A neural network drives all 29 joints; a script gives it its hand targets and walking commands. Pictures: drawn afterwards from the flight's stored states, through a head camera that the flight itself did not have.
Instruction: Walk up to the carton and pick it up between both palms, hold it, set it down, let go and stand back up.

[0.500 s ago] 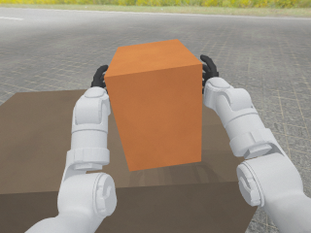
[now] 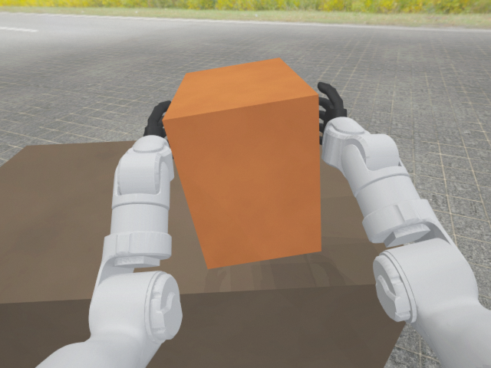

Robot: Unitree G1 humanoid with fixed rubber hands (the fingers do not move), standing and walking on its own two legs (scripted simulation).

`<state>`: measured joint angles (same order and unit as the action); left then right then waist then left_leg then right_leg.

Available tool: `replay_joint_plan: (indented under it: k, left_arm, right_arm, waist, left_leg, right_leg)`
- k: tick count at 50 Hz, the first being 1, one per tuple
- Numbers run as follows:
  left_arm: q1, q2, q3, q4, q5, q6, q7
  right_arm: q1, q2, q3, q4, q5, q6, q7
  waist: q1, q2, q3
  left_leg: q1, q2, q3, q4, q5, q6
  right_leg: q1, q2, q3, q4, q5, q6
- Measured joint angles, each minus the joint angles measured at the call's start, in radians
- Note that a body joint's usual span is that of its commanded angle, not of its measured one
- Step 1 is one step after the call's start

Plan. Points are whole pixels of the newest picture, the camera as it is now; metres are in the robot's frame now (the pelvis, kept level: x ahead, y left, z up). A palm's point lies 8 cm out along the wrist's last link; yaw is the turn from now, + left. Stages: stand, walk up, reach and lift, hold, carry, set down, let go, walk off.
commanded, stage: hold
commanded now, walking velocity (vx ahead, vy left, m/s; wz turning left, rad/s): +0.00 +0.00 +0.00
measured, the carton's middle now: (247, 153) +0.41 -0.01 +0.22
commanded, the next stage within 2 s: set down in 1.54 s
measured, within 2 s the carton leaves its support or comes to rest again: neither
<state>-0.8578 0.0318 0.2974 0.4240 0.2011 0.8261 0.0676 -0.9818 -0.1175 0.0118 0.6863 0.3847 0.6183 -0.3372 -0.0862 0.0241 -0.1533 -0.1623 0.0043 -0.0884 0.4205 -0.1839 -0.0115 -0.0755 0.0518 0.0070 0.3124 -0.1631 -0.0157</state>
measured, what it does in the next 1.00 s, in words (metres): stands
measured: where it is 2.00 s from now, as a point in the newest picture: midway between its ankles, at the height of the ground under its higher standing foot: outside the picture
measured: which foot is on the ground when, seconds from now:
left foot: down 0.00-1.00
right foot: down 0.00-1.00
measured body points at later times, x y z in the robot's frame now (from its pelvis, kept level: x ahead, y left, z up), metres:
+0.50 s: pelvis +0.00 +0.00 +0.00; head -0.09 +0.02 +0.44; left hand +0.39 +0.14 +0.25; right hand +0.38 -0.14 +0.27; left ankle +0.03 +0.12 -0.75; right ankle +0.01 -0.11 -0.75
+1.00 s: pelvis +0.01 +0.01 +0.00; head -0.09 +0.02 +0.44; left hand +0.39 +0.14 +0.25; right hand +0.38 -0.14 +0.26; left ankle +0.03 +0.12 -0.75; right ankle +0.01 -0.11 -0.75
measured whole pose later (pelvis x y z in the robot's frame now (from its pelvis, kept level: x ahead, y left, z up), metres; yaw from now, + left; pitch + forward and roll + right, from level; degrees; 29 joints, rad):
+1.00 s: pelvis +0.01 +0.01 +0.00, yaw +0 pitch -5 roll -2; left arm -0.79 0.01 0.29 0.36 0.22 0.84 0.08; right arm -0.93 -0.12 0.05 0.66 0.40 0.61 -0.33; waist -0.10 0.03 -0.14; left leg -0.14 0.00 -0.10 0.44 -0.21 0.00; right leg -0.04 0.05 0.01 0.29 -0.17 -0.01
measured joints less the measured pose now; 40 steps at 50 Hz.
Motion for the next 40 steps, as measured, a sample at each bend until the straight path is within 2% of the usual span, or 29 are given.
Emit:
replay_joint_plan:
  k: [6, 15, 31, 40]
  left_arm:
    - [-0.011, -0.006, 0.034, 0.022, 0.005, -0.007, -0.003]
    - [-0.003, 0.0, 0.018, 0.021, 0.007, -0.001, -0.004]
    - [-0.03, 0.004, 0.021, 0.056, -0.002, -0.031, 0.004]
    - [0.021, -0.003, 0.003, -0.008, 0.007, -0.008, 0.006]
  right_arm:
    - [-0.02, 0.004, 0.001, 0.035, -0.004, -0.006, 0.001]
    - [-0.011, 0.008, 0.001, 0.045, 0.001, -0.015, 0.003]
    - [-0.034, 0.001, -0.006, 0.058, -0.012, -0.023, 0.01]
    - [-0.01, 0.004, 0.013, 0.047, 0.006, -0.033, 0.014]
  waist:
    - [0.004, -0.003, -0.008]
    - [-0.004, -0.006, 0.004]
    - [0.007, -0.011, -0.008]
    - [-0.011, -0.015, -0.007]
  left_leg:
    - [0.002, 0.002, 0.008, -0.009, 0.004, 0.0]
    - [0.002, 0.0, -0.003, 0.005, 0.0, 0.001]
    - [-0.022, -0.003, 0.001, 0.005, 0.001, 0.007]
    - [0.0, -0.004, -0.008, 0.018, -0.02, 0.008]
  right_leg:
    - [-0.002, 0.002, 0.01, -0.005, 0.006, 0.001]
    - [0.008, 0.002, 0.001, -0.008, 0.007, 0.002]
    - [-0.015, 0.0, 0.009, -0.014, 0.012, 0.007]
    - [0.021, 0.001, 0.002, -0.024, 0.0, 0.007]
